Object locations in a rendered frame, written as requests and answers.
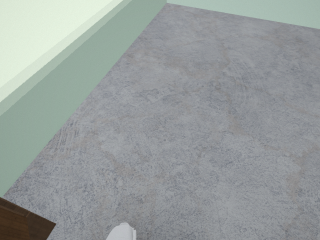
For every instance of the cupboard door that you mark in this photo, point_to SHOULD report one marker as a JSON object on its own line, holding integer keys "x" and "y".
{"x": 13, "y": 226}

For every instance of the robot left thigh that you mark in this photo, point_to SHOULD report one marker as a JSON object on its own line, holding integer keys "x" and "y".
{"x": 122, "y": 232}

